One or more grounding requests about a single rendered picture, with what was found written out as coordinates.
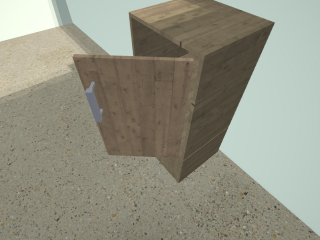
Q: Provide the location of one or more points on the cupboard door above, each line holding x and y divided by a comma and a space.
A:
144, 101

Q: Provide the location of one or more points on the handle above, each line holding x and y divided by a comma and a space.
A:
96, 111

